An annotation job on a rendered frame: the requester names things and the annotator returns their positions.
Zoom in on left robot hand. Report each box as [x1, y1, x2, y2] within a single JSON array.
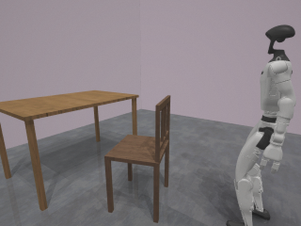
[[259, 143, 283, 174]]

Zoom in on right robot shin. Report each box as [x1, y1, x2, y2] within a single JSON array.
[[247, 174, 263, 211]]

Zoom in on robot left upper arm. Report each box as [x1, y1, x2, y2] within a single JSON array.
[[269, 60, 296, 107]]

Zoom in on robot shin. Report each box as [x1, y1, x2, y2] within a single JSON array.
[[247, 174, 263, 211], [234, 178, 254, 226]]

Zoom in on table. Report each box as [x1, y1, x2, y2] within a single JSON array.
[[0, 90, 139, 211]]

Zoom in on robot left forearm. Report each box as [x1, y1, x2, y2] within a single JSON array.
[[269, 98, 294, 147]]

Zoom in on left robot shin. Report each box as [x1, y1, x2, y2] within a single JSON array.
[[234, 178, 254, 226]]

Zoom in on chair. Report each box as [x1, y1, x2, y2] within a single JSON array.
[[104, 95, 170, 223]]

